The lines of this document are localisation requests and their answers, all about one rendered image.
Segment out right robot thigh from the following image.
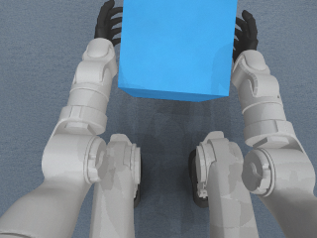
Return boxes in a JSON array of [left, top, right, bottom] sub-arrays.
[[195, 138, 260, 238]]

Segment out right robot upper arm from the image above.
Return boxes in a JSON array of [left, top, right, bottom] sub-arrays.
[[241, 147, 317, 238]]

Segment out right robot forearm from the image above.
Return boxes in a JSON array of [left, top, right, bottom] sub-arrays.
[[231, 50, 316, 181]]

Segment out robot right hand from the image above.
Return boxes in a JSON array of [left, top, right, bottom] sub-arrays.
[[232, 10, 259, 63]]

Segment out right robot shin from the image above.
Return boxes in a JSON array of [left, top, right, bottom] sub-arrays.
[[196, 131, 244, 197]]

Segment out left robot forearm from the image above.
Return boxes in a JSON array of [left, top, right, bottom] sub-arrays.
[[42, 38, 118, 173]]

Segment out left robot upper arm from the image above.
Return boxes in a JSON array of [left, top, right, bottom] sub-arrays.
[[0, 133, 109, 238]]

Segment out carton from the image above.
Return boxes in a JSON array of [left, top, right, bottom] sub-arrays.
[[118, 0, 238, 102]]

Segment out robot left hand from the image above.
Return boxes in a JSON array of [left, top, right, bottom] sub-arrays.
[[94, 0, 123, 47]]

